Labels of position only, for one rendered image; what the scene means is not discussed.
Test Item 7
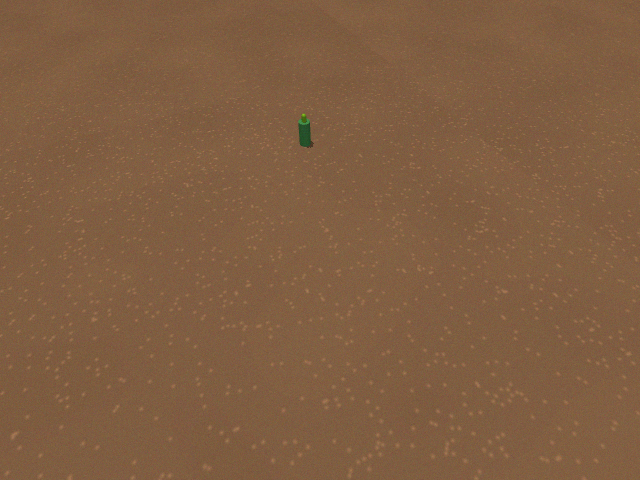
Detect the bottle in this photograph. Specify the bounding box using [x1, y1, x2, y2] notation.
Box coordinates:
[298, 114, 311, 147]

